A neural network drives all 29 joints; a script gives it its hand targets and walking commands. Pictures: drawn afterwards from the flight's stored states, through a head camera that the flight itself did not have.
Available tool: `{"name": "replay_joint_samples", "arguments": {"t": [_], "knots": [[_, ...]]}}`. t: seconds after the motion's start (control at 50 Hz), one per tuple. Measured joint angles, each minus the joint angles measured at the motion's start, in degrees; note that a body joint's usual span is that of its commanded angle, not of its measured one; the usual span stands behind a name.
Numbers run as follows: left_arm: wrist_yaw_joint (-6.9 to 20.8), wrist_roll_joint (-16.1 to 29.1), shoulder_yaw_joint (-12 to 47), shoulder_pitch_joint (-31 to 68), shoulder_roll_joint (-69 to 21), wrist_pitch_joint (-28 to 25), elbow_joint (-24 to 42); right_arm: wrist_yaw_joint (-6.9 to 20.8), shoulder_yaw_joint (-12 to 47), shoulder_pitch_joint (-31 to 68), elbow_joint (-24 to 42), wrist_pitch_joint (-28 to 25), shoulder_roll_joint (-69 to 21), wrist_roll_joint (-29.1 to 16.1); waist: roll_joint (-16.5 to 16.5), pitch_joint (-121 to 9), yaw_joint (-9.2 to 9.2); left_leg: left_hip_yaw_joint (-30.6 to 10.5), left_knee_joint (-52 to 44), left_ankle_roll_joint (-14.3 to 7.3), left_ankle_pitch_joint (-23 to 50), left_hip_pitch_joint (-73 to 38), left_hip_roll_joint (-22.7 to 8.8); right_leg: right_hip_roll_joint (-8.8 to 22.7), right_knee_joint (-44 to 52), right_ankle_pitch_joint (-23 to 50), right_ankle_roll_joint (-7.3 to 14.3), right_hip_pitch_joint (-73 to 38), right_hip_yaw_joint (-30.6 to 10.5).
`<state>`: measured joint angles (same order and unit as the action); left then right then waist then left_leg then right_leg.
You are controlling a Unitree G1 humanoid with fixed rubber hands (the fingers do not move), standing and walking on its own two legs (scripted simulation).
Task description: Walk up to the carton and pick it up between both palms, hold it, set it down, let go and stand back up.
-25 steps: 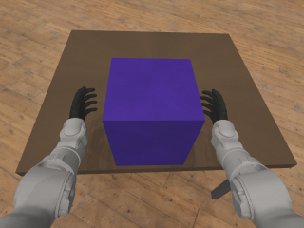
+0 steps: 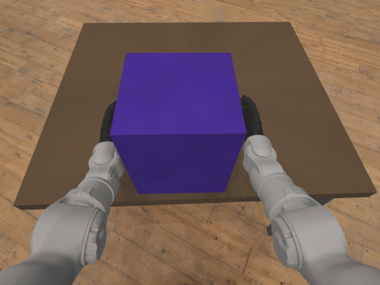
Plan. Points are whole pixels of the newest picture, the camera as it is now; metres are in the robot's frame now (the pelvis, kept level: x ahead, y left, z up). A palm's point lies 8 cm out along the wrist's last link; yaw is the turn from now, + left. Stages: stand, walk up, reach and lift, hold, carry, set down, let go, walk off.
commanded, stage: reach and lift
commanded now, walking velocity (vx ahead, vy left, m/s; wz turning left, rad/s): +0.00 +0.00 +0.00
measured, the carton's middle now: (180, 129) +0.46 +0.05 +0.04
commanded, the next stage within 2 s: none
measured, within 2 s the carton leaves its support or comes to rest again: leaves its support in 1.76 s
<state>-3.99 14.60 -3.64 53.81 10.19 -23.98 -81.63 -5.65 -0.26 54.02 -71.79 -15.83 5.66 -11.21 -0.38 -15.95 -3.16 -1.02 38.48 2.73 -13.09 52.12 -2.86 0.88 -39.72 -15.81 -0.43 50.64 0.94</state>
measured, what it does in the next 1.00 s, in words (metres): stands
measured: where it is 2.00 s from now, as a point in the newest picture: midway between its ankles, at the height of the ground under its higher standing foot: outside the picture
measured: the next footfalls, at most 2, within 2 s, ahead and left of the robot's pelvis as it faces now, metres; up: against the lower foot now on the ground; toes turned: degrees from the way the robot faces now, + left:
none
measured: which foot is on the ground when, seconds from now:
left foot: down 0.00-1.00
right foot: down 0.00-1.00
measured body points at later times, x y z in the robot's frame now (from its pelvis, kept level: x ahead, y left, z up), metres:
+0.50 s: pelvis +0.01 +0.02 +0.03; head +0.09 +0.03 +0.47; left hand +0.42 +0.19 +0.04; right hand +0.43 -0.12 +0.05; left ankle +0.03 +0.15 -0.71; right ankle +0.01 -0.12 -0.71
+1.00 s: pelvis +0.03 +0.01 +0.04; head +0.11 +0.02 +0.48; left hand +0.42 +0.19 +0.04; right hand +0.44 -0.11 +0.05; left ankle +0.03 +0.15 -0.71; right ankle +0.01 -0.12 -0.71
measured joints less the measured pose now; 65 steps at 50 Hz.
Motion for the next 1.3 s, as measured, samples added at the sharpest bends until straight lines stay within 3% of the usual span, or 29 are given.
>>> {"name": "replay_joint_samples", "arguments": {"t": [0.1, 0.16, 0.28, 0.44, 0.74, 0.96, 1.3], "knots": [[0.2, -9.4, -8.6, -1.0, -1.0, -0.9, 0.7, -3.2, -12.3, -1.4, 0.7, -2.8, -4.0, 14.8, 1.1, 2.5, 1.56, -0.8, -1.5, -0.3, 0.2, -3.4, 0.2, 0.1, 2.9, 0.6, -0.4, -4.9, 1.1], [0.1, -14.1, -12.2, -2.2, -2.3, -2.7, -0.6, -3.0, -18.6, -4.0, 0.9, -5.4, -5.1, 22.4, 1.8, 4.7, 1.93, -0.9, -3.6, -0.6, 0.3, -8.0, 0.1, 0.1, 6.6, 1.9, 0.4, -10.3, 1.4], [-0.8, -20.6, -16.0, -6.3, -4.9, -5.1, -1.4, -1.0, -24.7, -9.1, 0.0, -9.6, -5.6, 28.7, 2.1, 5.7, 1.12, 0.8, -6.1, -1.5, -0.2, -14.7, -0.3, -0.1, 11.9, 2.7, -1.5, -17.6, 0.4], [-2.5, -23.2, -18.5, -8.0, -6.4, -5.2, 0.5, 0.3, -27.9, -10.4, -0.7, -11.3, -5.9, 31.2, 0.6, 7.8, 0.31, 2.9, -9.2, -1.8, 1.0, -18.7, -0.8, -0.3, 15.2, 4.8, -1.6, -20.9, -0.9], [-1.8, -28.5, -23.1, -9.1, -7.9, -0.9, 5.9, 1.3, -34.4, -11.1, 5.7, -6.5, -8.8, 37.4, -0.3, 7.3, -0.45, 3.4, -13.3, -1.4, 3.4, -19.6, -0.7, -0.1, 17.1, 5.9, -1.0, -20.8, -0.7], [-0.9, -30.8, -25.1, -10.7, -9.0, -0.3, 8.9, -0.3, -33.2, -12.4, 5.8, -8.3, -9.2, 37.1, -0.4, 8.8, -0.43, 3.2, -14.6, -1.2, 3.2, -22.4, -0.7, 0.0, 18.8, 5.7, -0.9, -24.1, 0.0], [-0.8, -32.7, -24.3, -11.7, -9.7, 2.0, 13.0, -0.2, -34.4, -13.0, 6.0, -9.1, -9.6, 37.4, -1.3, 9.0, -0.22, 3.2, -16.0, -1.2, 4.0, -22.8, -0.9, -0.1, 21.3, 6.9, -0.9, -25.2, 0.7]]}}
